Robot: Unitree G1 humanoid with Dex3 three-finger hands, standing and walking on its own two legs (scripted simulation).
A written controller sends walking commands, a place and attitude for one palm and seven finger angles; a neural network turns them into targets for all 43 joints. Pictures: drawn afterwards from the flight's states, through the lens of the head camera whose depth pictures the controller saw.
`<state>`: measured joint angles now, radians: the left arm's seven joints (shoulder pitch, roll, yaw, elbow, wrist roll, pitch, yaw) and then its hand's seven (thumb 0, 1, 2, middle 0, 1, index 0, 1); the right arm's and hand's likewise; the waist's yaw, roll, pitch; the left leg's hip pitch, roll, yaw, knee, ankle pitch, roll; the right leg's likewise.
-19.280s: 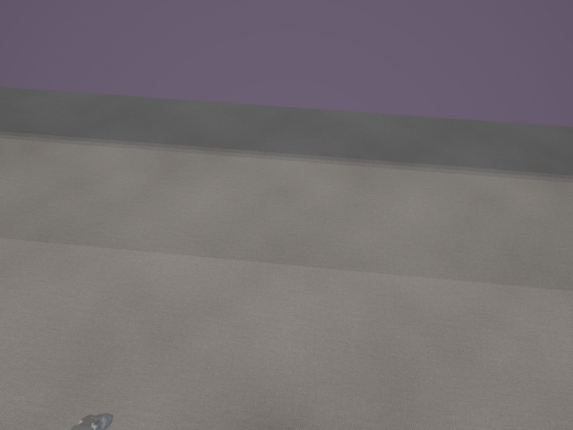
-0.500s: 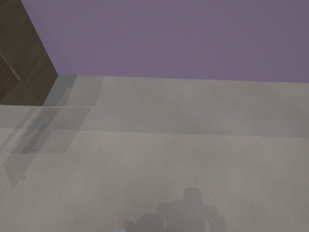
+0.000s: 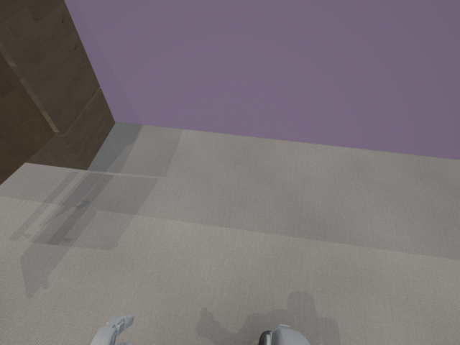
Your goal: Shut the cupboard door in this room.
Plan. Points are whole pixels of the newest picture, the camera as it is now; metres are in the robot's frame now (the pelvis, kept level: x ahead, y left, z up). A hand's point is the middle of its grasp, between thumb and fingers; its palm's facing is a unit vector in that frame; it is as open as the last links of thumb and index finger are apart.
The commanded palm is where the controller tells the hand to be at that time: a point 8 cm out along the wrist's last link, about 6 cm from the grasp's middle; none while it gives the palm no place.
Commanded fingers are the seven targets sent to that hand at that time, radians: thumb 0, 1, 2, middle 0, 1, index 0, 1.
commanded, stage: walk to a spot facing it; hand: left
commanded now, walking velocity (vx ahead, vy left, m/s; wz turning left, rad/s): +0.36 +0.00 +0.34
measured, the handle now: out of the picture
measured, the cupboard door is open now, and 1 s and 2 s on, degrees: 78 78 78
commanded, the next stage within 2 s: turn to face it in 1.08 s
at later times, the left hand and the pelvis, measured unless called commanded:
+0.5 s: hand out of the picture +0.11 +0.21 -0.19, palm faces +0.28 -0.95 -0.17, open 7.3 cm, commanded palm none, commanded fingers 0.00 0.90 0.90 -0.20 -0.30 -0.20 -0.30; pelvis +0.20 +0.05 +0.00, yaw +12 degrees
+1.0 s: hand (138, 184) +0.52 +0.26 -0.15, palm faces +0.13 -0.97 -0.20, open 7.4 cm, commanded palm none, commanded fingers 0.00 0.90 0.90 -0.20 -0.30 -0.20 -0.30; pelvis +0.43 +0.06 +0.00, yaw +11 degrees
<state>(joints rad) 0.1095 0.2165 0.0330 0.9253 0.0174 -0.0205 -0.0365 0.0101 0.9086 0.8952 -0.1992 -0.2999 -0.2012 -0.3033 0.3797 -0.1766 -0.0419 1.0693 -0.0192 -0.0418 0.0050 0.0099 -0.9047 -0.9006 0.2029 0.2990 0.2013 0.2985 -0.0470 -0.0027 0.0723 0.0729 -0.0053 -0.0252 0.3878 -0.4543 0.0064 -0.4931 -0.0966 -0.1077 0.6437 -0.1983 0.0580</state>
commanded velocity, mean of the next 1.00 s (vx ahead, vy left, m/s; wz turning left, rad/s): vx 0.36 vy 0.00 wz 0.13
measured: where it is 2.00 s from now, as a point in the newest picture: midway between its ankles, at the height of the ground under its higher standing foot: (211, 235)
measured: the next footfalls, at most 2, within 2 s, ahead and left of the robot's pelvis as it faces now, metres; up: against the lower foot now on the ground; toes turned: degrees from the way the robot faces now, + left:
right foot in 0.02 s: +0.16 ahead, -0.13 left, +0.00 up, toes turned -7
left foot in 0.46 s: +0.29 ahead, +0.16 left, +0.00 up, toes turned +20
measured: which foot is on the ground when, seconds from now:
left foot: down 0.00-0.02, up 0.04-0.44, down 0.46-1.00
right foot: up 0.00-0.00, down 0.02-0.46, up 0.48-1.00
